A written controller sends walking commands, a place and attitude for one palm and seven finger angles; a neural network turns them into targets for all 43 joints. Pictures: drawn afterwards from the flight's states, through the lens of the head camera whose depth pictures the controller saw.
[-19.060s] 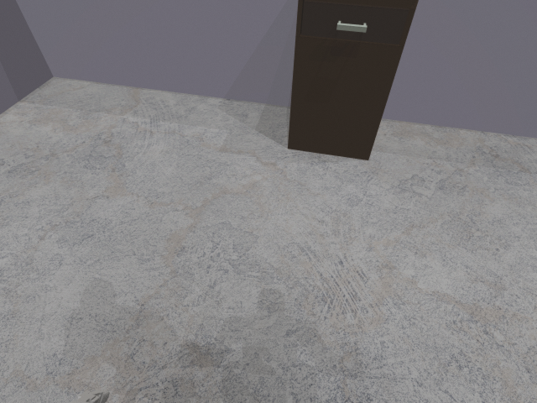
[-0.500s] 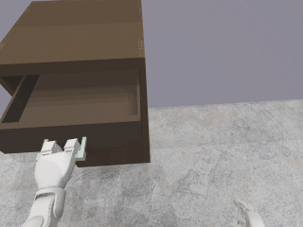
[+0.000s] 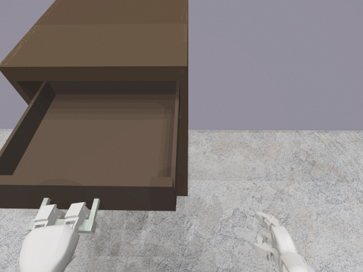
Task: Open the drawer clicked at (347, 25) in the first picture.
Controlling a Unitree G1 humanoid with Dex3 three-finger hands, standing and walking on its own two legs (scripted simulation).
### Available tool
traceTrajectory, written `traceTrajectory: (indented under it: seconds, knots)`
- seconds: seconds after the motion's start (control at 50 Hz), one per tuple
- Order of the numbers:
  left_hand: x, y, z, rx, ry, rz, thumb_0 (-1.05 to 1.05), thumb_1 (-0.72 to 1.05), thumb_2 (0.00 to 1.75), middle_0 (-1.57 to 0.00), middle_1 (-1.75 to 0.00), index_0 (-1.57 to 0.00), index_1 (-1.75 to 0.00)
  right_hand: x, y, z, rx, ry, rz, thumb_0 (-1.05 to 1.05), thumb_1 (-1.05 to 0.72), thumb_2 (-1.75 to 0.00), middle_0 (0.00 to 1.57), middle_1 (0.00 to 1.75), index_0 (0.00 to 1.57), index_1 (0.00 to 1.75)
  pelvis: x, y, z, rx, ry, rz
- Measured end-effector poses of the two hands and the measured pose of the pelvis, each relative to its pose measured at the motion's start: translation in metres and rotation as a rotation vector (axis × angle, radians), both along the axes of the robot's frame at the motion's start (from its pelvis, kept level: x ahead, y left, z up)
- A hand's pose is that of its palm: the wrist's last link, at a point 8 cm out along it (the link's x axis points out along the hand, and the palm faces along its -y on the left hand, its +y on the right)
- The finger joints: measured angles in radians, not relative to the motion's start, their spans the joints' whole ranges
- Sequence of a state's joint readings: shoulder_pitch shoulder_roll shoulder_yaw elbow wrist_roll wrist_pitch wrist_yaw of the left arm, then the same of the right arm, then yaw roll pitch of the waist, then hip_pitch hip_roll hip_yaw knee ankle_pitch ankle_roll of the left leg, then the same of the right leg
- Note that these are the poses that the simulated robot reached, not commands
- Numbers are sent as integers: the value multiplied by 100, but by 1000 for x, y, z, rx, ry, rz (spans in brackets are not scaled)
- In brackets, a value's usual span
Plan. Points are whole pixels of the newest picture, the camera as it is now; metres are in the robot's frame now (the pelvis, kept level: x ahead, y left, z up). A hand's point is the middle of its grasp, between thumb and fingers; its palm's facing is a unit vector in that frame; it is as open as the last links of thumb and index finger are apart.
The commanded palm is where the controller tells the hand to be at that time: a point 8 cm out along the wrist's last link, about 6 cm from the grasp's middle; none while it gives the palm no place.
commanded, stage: pull the drawer open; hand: left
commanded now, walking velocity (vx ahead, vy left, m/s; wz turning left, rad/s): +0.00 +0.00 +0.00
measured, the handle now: (67, 214) +0.22 +0.27 +0.02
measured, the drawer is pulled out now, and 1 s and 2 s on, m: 0.30 0.30 0.30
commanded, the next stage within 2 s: open the thumb to release the handle in 0.34 s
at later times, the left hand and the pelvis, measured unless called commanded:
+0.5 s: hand (67, 248) +0.16 +0.25 -0.01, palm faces -0.01 -0.05 -1.00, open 5.8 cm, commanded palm +0.14 +0.25 +0.05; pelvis -0.02 -0.01 +0.00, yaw +1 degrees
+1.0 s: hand (65, 248) +0.16 +0.25 +0.00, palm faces -0.01 -0.08 -1.00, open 12.9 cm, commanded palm +0.13 +0.25 +0.05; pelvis -0.02 +0.00 +0.00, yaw +2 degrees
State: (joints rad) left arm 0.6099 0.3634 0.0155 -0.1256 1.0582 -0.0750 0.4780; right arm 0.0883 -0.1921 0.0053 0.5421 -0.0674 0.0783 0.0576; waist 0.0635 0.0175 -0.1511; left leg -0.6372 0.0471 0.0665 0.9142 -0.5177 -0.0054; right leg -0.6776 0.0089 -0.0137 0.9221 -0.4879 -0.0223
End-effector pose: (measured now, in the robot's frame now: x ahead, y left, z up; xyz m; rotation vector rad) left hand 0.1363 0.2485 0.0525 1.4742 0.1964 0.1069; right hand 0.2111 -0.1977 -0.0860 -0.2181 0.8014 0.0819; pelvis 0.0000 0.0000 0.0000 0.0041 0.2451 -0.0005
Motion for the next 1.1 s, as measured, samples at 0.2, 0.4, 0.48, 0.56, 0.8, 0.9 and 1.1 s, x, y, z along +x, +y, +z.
traceTrajectory:
  seconds: [0.2, 0.4, 0.48, 0.56, 0.8, 0.9, 1.1]
  knots:
    - [0, 0, -1, 37, -14, -25, 2, 70, 79, -29, -126, -36, -131, -40, -39, -21, -58, 103, -103, 1, -90, -90, 20, 30, 20, 30, -7, -4, -8, 8, 21, -7]
    - [0, -1, -2, 48, -30, -3, 2, 69, 82, -29, -127, -37, -133, -56, -49, -22, -68, 104, -148, 1, -90, -90, 19, 30, 20, 30, -15, -6, -7, 11, 11, -1]
    - [1, -1, -3, 46, -37, 8, 2, 69, 83, -30, -128, -38, -134, -53, -45, -18, -68, 81, -142, 1, -90, -90, 20, 30, 20, 30, -18, -7, -5, 9, -4, 10]
    - [3, 2, -4, 43, -58, 58, 1, 67, 82, -33, -130, -39, -134, -48, -40, -14, -70, 58, -122, 1, -90, -90, 20, 30, 20, 30, -22, -8, -3, 4, -16, 24]
    - [3, 3, 0, 19, -16, 62, 0, 18, 60, -32, -124, -36, -128, -32, -22, 3, -52, -8, -71, 1, -90, -90, 20, 30, 20, 30, -24, -7, 5, 3, -52, 31]
    - [1, 5, 0, 18, -21, 39, 0, -13, 47, -31, -121, -34, -124, -32, -21, 2, -58, -2, -62, 1, -90, -90, 20, 30, 20, 30, -25, -6, 5, 2, -48, 32]
    - [0, 5, -2, 20, -46, 41, 0, -44, 33, -30, -119, -32, -121, -40, -21, -9, -62, 43, -75, 1, -90, -90, 20, 30, 20, 30, -24, -1, 1, -2, -28, 28]
